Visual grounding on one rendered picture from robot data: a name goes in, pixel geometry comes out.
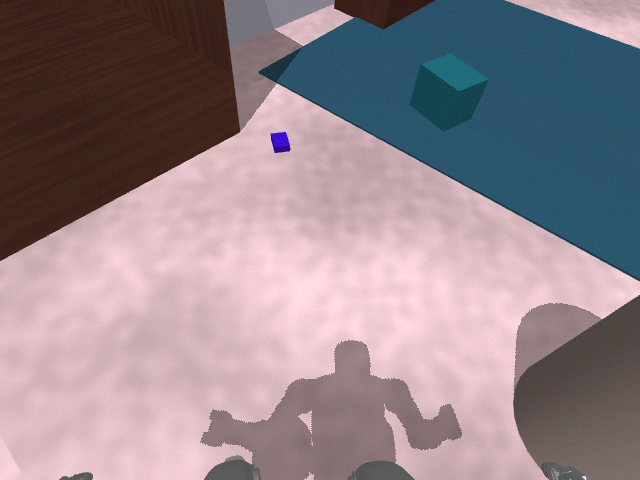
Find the right robot hand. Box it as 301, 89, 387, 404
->
541, 462, 586, 480

